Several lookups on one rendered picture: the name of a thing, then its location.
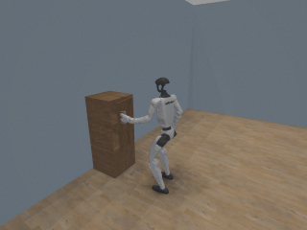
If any robot head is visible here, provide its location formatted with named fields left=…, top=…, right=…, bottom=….
left=155, top=78, right=171, bottom=98

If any cupboard door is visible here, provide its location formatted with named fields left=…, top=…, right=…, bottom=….
left=116, top=96, right=134, bottom=152

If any robot left hand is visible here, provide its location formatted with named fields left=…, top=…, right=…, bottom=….
left=120, top=113, right=130, bottom=123

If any left robot upper arm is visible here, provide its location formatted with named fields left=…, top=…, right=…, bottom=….
left=146, top=98, right=161, bottom=123

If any robot left thigh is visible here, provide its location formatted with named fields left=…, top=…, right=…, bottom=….
left=149, top=134, right=168, bottom=166

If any right robot upper arm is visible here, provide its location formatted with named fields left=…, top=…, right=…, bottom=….
left=170, top=94, right=183, bottom=117

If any left robot forearm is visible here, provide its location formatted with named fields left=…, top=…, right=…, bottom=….
left=128, top=116, right=149, bottom=125

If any right robot forearm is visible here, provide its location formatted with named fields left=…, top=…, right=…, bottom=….
left=171, top=114, right=182, bottom=127

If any handle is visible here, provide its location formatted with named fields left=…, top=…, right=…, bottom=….
left=120, top=111, right=127, bottom=125

